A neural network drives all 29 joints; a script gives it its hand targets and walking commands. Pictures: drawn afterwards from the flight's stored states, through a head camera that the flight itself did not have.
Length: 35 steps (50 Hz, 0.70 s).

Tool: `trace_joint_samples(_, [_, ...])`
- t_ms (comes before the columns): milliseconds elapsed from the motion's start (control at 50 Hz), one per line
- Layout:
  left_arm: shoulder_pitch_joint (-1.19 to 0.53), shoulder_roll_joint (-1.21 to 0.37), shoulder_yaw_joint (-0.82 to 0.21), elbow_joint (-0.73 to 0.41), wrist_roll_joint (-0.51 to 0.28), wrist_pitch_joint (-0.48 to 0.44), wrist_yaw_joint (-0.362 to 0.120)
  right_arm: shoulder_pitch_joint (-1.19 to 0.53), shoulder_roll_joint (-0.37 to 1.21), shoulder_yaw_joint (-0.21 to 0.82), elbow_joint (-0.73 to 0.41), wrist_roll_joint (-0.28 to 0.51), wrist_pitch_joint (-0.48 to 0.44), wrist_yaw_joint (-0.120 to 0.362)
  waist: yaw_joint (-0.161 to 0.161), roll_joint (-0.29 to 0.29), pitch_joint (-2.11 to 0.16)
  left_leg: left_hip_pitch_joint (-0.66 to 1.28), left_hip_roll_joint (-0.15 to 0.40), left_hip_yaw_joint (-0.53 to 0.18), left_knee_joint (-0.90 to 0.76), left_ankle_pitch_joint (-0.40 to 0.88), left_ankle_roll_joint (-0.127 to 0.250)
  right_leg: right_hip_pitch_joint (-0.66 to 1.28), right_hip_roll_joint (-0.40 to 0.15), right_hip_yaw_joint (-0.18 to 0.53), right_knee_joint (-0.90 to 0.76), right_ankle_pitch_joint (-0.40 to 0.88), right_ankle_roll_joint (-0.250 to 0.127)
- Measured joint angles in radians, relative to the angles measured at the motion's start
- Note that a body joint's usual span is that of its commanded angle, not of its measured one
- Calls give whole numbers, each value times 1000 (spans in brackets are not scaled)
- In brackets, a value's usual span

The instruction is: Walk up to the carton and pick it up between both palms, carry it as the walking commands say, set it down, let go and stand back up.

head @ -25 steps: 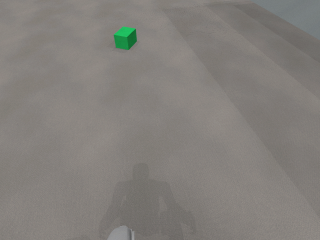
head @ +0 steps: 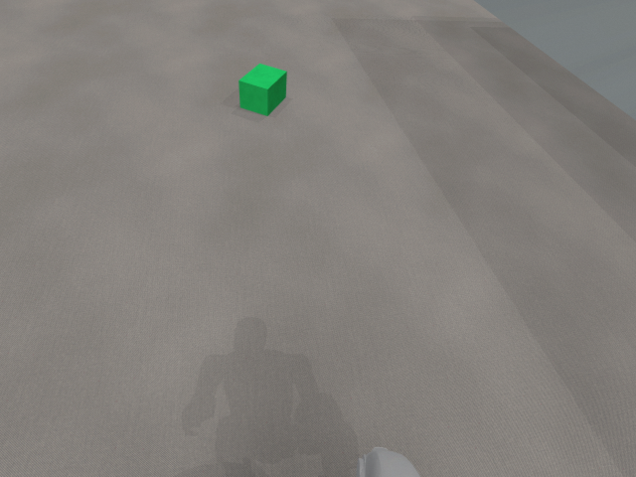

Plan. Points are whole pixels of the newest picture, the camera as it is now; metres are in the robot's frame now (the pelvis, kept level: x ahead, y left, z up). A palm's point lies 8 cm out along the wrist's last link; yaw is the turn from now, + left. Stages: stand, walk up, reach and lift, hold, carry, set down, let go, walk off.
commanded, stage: walk up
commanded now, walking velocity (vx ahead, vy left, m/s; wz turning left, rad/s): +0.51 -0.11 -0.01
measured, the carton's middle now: (263, 89) +2.26 +0.16 -0.70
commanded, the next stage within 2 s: none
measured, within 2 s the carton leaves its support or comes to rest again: neither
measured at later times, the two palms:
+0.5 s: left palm (188, 389) +0.28 +0.17 -0.13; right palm (484, 396) +0.27 -0.30 -0.15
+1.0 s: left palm (168, 237) +0.59 +0.27 -0.14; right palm (402, 266) +0.52 -0.20 -0.13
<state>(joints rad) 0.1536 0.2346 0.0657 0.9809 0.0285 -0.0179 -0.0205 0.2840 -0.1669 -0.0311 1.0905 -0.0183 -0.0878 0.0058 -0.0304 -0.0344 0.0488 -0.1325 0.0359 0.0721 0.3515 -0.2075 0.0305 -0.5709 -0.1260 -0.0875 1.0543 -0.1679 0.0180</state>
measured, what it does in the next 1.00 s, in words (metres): walks ahead: right foot, then left foot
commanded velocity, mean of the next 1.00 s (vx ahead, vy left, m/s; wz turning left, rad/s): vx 0.50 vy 0.09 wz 0.00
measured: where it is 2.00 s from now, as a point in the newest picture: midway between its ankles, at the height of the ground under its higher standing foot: (282, 256)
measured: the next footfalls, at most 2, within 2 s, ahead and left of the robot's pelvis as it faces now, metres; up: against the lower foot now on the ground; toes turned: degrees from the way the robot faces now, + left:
right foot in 0.28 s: +0.32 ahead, -0.19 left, +0.00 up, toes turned -10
left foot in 0.76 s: +0.57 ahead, +0.13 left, +0.00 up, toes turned +8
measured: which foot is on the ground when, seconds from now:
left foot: down 0.00-0.26, up 0.28-0.74, down 0.76-1.00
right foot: up 0.00-0.26, down 0.28-0.76, up 0.78-1.00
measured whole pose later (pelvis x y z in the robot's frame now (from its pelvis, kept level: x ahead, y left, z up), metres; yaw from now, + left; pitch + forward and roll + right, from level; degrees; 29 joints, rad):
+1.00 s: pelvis +0.53 +0.03 +0.00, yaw +0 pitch -1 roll -2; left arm 0.23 0.22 0.07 0.99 0.03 -0.03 -0.02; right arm 0.33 -0.15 -0.03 1.07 -0.02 -0.09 0.01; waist -0.02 -0.02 0.03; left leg -0.13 0.05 0.13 0.36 -0.20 0.02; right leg -0.53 -0.12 -0.08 1.09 -0.20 0.03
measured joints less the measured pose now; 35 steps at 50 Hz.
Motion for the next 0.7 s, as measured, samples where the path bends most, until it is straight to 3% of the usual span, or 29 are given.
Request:
trace_joint_samples(120, [-76,-11,-12,-27,-8,26,-26,130,15,9,32,4,5,-4,-41,-8,-2,151,22,-1,-109,-44,-35,-52,3,3,-231,145,29])
trace_joint_samples(240, [-88,-51,-31,-40,-18,-3,-24,213,10,7,56,0,8,-11,-72,26,-3,227,45,29,-85,-172,-81,48,44,-53,-497,44,2])
trace_joint_samples(260, [-88,-55,-30,-40,-14,-16,-19,234,12,8,61,0,9,-12,-77,27,-9,209,46,26,-18,-217,-82,87,47,-65,-538,41,-12])
trace_joint_samples(300, [-94,-67,-26,-35,5,-48,2,233,14,10,80,-3,25,-9,-61,44,-6,71,54,-9,311,-293,-54,87,53,-70,-506,75,-48])
trace_joint_samples(340, [-63,-73,-33,-32,8,-58,14,195,5,7,73,0,40,-8,-54,65,0,-93,44,-53,630,-263,-37,108,57,-76,-484,22,-55])
trace_joint_samples(380, [-12,-74,-29,-15,5,-59,20,158,-4,0,56,-2,37,-6,-34,71,-5,-211,47,-51,773,-195,-34,175,56,-76,-531,-3,-45])
trace_joint_samples(420, [45,-72,-20,8,1,-59,26,117,-15,-12,27,-10,40,3,-6,70,-9,-302,63,-38,808,-117,-42,250,51,-74,-592,18,-36])
trace_joint_samples(500, [161,-66,-15,55,-2,-56,27,27,-39,-29,-39,-19,56,28,40,65,-13,-433,98,-24,738,29,-57,379,42,-64,-681,-15,-21])
trace_joint_samples(580, [254,-59,-17,85,-3,-49,25,-53,-51,-29,-82,-15,74,49,70,49,-14,-463,100,0,526,128,-79,473,17,-66,-721,-51,9])
trace_joint_samples(700, [329,-48,-10,109,-3,-38,32,-161,-51,-19,-117,-10,83,66,118,38,-12,-377,76,32,240,119,-99,575,2,-72,-754,-123,67])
